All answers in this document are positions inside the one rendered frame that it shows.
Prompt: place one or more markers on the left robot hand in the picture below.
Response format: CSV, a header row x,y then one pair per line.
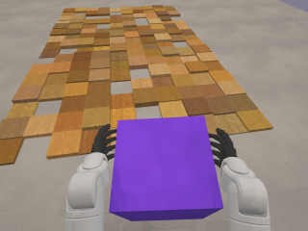
x,y
101,141

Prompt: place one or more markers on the left robot forearm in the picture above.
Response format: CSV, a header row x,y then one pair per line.
x,y
85,195

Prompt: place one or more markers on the carton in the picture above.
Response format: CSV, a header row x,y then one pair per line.
x,y
164,169

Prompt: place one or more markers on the right robot hand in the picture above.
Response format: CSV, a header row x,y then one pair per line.
x,y
225,146

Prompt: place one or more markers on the right robot forearm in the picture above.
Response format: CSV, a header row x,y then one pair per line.
x,y
247,197

